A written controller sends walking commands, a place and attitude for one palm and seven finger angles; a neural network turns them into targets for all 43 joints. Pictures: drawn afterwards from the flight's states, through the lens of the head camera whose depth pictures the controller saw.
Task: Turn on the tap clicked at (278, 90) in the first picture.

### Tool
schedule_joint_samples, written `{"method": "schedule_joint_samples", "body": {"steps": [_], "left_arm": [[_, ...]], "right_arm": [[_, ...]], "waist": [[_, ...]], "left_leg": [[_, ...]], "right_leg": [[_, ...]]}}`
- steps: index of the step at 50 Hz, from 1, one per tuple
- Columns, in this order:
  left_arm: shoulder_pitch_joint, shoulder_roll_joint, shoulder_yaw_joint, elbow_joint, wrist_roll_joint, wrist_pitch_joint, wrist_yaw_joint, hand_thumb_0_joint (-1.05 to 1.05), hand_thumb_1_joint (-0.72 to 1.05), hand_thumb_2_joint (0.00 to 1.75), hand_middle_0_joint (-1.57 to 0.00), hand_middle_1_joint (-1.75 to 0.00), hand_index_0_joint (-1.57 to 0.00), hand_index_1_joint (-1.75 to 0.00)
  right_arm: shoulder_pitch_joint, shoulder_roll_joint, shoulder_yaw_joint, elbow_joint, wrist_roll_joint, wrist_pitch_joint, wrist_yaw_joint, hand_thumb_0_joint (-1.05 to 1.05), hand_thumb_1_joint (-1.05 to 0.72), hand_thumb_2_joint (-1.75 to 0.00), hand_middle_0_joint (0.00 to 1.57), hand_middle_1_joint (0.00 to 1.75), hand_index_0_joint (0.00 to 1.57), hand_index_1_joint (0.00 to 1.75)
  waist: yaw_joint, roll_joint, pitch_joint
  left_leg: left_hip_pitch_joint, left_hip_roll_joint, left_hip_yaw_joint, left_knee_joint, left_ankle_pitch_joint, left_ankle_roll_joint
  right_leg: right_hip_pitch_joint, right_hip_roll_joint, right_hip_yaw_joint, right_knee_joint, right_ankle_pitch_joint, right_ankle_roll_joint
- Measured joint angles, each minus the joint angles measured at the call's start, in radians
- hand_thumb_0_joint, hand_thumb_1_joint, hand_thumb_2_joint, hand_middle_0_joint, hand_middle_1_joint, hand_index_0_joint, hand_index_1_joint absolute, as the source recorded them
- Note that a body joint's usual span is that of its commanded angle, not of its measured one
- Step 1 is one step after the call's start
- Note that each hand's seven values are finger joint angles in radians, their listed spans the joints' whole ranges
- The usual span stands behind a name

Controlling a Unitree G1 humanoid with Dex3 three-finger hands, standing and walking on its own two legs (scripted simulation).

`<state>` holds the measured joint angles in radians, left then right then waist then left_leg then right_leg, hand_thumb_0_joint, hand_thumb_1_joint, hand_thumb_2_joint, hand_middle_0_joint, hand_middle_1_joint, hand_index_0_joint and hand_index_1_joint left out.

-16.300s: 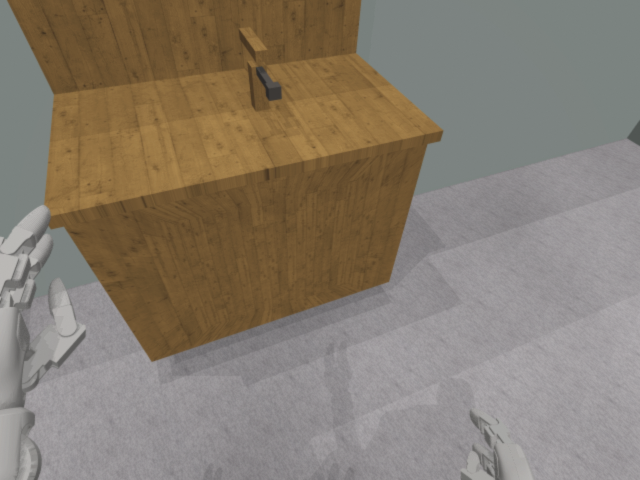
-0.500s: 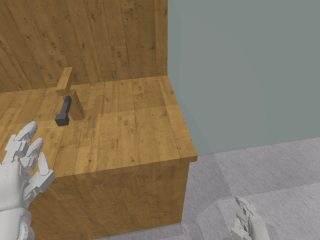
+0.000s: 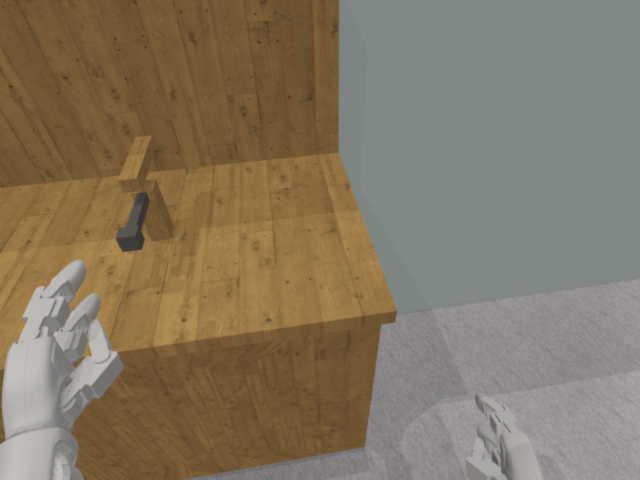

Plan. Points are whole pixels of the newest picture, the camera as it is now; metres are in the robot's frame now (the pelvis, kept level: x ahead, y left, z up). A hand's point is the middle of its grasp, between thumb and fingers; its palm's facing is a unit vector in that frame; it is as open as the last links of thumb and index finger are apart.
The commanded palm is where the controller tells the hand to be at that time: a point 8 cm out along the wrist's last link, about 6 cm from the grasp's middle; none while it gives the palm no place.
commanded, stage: turn the palm inward beside the body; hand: left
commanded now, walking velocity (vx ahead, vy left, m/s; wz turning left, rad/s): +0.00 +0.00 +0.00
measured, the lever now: (130, 238) +0.40 +0.34 +0.10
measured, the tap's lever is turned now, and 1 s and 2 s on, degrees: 0 0 0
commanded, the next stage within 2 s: reach beside the lever's end, fingers flat in 0.40 s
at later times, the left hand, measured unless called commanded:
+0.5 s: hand (137, 351) +0.19 +0.21 +0.15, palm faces +0.46 -0.88 -0.13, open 7.4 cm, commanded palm +0.14 +0.26 +0.16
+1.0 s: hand (124, 323) +0.23 +0.25 +0.14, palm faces +0.50 -0.86 -0.12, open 7.4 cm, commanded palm +0.19 +0.29 +0.14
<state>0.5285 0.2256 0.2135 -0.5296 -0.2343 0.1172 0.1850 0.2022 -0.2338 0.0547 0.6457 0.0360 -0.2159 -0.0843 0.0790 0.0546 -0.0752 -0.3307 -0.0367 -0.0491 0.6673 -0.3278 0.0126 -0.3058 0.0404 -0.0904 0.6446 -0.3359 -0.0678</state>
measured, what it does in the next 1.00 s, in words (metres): stands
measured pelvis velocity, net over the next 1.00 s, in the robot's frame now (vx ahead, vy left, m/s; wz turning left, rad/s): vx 0.01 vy -0.01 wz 0.00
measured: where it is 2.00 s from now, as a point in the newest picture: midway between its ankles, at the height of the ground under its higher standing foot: outside the picture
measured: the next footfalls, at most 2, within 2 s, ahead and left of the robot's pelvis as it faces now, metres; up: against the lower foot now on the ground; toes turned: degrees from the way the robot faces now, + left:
none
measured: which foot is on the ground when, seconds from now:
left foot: down 0.00-1.00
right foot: down 0.00-1.00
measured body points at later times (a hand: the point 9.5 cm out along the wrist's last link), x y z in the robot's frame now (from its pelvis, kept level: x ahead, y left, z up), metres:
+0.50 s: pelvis +0.01 -0.02 +0.00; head -0.01 -0.04 +0.45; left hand +0.16 +0.25 +0.16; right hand +0.21 -0.23 -0.07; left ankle +0.02 +0.11 -0.72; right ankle +0.01 -0.07 -0.72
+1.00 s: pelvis +0.01 -0.01 +0.00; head -0.01 -0.04 +0.45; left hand +0.20 +0.29 +0.14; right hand +0.20 -0.24 -0.08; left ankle +0.02 +0.11 -0.72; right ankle +0.01 -0.07 -0.72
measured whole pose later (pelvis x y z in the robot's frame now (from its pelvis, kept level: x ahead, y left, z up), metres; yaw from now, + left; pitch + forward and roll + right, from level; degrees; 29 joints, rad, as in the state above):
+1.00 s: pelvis +0.01 -0.01 +0.00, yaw +0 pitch +0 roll +0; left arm 0.33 0.26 0.32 -0.28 -0.26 0.10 0.14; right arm 0.20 -0.25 0.03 0.68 0.05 -0.22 -0.11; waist 0.06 0.06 -0.06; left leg -0.31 -0.02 -0.05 0.62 -0.32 -0.01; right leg -0.29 0.06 -0.09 0.60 -0.33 -0.09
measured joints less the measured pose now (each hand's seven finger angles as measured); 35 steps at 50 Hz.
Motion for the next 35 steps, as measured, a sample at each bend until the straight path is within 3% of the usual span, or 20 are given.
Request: {"method": "schedule_joint_samples", "body": {"steps": [12,25,35], "left_arm": [[-0.003,-0.004,-0.001,0.001,-0.008,0.026,-0.005,0.01,0.90,0.90,-0.20,-0.30,-0.21,-0.30],[0.004,-0.007,-0.004,0.001,-0.007,0.013,-0.004,0.02,0.90,0.90,-0.20,-0.30,-0.21,-0.30],[-0.057,0.009,0.046,0.092,-0.022,0.004,-0.017,0.01,0.90,0.90,-0.20,-0.30,-0.21,-0.30]], "right_arm": [[-0.003,-0.002,-0.001,0.001,0.003,-0.006,-0.002,0.02,-0.90,-0.90,0.20,0.30,0.20,0.30],[0.002,-0.010,-0.010,-0.002,0.002,-0.009,-0.002,0.02,-0.90,-0.90,0.20,0.30,0.20,0.30],[-0.002,-0.007,-0.011,0.018,0.006,0.000,-0.011,0.02,-0.90,-0.90,0.20,0.30,0.20,0.30]], "waist": [[0.001,0.005,0.000],[0.000,0.008,-0.003],[0.000,0.005,0.000]], "left_leg": [[0.014,0.007,-0.007,-0.015,0.001,-0.010],[0.017,0.012,-0.010,-0.021,-0.005,-0.019],[0.017,0.016,-0.015,-0.026,-0.003,-0.024]], "right_leg": [[0.014,0.008,-0.005,-0.015,-0.001,-0.010],[0.015,0.013,-0.008,-0.016,-0.009,-0.019],[0.017,0.017,-0.013,-0.022,-0.008,-0.023]]}}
